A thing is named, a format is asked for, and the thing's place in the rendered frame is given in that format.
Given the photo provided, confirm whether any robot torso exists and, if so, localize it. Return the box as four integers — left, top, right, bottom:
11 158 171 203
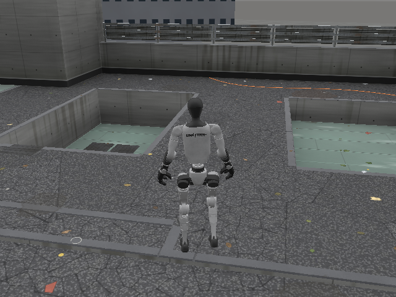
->
182 122 211 186

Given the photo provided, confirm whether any left robot upper arm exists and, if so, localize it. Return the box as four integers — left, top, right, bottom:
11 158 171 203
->
166 125 183 160

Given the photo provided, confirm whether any robot right forearm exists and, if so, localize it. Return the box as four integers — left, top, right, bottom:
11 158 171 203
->
221 148 233 170

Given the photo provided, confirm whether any right robot shin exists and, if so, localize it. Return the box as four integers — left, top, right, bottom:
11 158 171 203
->
209 197 217 239

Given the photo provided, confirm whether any robot left hand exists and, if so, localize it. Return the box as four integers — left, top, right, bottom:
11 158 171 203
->
158 170 171 186

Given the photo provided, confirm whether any robot right hand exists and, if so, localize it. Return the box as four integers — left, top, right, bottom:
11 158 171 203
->
220 167 234 179

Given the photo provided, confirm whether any right robot upper arm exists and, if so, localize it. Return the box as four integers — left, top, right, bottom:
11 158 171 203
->
209 124 227 157

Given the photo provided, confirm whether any robot left forearm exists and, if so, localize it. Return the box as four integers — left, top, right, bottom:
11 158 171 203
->
160 150 172 174

